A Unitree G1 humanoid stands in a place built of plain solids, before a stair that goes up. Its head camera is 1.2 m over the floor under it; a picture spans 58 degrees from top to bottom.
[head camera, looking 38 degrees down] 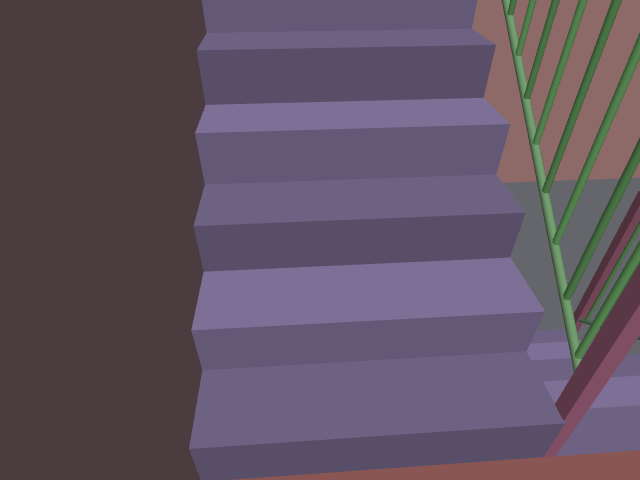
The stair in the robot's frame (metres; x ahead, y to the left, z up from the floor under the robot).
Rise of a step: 0.17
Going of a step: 0.22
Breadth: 0.93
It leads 4 degrees to the left of straight ahead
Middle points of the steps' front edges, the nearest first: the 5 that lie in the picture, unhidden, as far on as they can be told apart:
0.54 -0.15 0.17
0.76 -0.14 0.34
0.98 -0.12 0.51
1.20 -0.11 0.68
1.42 -0.09 0.85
